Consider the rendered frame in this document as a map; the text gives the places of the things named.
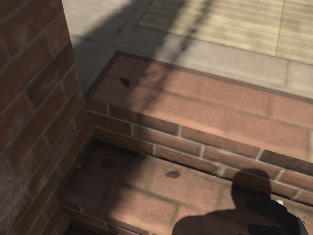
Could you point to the right robot hand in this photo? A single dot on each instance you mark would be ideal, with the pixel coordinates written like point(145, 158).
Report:
point(289, 223)

